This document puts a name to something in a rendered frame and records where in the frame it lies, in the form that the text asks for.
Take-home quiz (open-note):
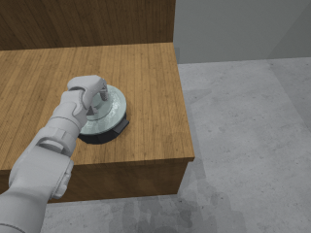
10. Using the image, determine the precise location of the robot left hand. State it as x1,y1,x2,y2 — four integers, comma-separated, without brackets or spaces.
67,75,109,116

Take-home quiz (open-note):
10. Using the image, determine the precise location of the left robot upper arm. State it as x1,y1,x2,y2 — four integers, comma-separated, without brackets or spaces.
0,146,74,233

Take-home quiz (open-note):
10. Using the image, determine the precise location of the pot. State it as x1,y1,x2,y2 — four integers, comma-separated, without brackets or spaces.
78,113,129,145

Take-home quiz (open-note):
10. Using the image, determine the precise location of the knob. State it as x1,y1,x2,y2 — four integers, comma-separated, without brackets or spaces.
92,94,103,110

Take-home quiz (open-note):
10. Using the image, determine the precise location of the lid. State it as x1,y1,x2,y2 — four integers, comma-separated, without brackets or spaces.
80,84,127,136

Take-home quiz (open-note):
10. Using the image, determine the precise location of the table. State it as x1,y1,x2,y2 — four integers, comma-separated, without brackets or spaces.
0,0,195,204

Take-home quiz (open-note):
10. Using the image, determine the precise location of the left robot forearm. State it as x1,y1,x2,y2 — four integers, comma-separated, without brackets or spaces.
9,84,93,187

